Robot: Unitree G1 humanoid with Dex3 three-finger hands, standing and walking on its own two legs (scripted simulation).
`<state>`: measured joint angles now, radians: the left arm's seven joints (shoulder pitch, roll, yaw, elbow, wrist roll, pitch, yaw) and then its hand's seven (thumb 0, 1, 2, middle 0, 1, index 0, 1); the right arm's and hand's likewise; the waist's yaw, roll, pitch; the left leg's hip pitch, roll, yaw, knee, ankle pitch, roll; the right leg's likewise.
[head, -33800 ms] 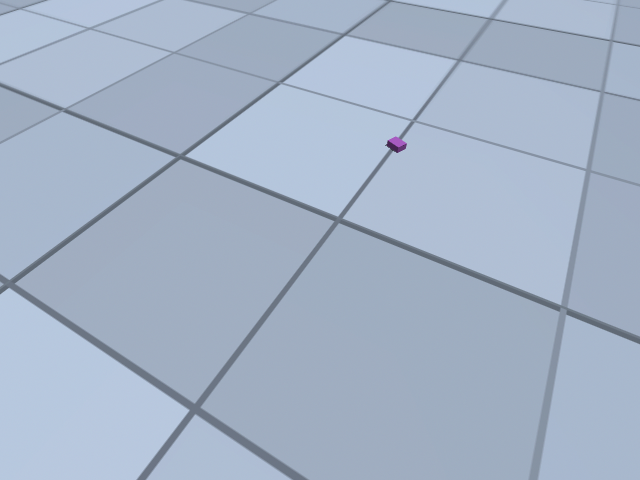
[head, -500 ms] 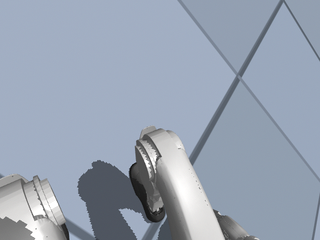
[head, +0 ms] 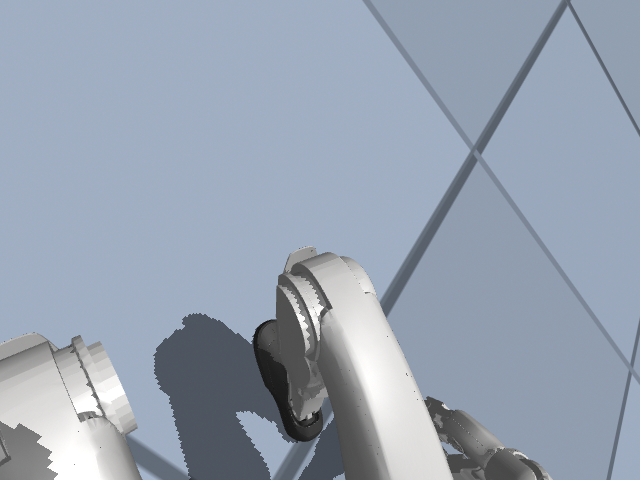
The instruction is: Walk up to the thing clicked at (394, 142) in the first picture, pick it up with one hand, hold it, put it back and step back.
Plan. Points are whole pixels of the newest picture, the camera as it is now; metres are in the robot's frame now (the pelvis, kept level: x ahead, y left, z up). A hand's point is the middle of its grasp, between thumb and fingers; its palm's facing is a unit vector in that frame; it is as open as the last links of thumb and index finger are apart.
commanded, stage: rest palm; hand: left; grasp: from above
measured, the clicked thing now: out of the picture +0.46 +0.37 -0.28
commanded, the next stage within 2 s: close in 0.64 s
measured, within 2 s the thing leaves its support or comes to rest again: neither
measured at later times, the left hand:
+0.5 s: hand out of the picture +0.44 +0.37 -0.24, palm faces -0.41 -0.17 -0.89, open 13.9 cm
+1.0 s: hand out of the picture +0.44 +0.36 -0.24, palm faces -0.41 -0.16 -0.90, open 12.9 cm
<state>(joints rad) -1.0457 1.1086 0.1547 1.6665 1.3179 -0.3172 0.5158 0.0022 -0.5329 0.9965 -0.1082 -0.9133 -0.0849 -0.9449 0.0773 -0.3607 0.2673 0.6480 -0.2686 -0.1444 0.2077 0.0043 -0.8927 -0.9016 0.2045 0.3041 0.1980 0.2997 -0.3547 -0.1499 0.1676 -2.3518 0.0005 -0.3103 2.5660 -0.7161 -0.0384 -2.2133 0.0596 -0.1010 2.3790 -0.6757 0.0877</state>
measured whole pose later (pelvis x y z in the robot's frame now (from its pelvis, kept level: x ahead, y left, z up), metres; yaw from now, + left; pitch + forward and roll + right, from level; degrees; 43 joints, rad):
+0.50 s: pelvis +0.00 +0.01 +0.00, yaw -1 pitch +26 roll -16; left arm -1.07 1.12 0.15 1.75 1.30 -0.24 0.57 0.00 -0.46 0.93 -0.13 -0.92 -0.13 -0.94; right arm 0.09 -0.34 0.31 0.65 -0.27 -0.21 0.24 0.00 -0.90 -0.90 0.21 0.30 0.20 0.30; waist -0.38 -0.14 0.17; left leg -2.37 0.01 -0.30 2.59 -0.71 -0.01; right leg -2.22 0.07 -0.10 2.38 -0.67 0.08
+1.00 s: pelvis +0.00 +0.01 +0.00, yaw -1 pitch +26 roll -16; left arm -1.07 1.13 0.13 1.73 1.33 -0.28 0.60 0.00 -0.30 0.81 -0.23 -0.87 -0.24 -0.86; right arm 0.06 -0.35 0.31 0.64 -0.28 -0.19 0.23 0.00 -0.89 -0.90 0.20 0.30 0.20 0.30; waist -0.38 -0.16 0.18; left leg -2.36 0.01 -0.32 2.58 -0.72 -0.02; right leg -2.21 0.06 -0.11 2.37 -0.67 0.09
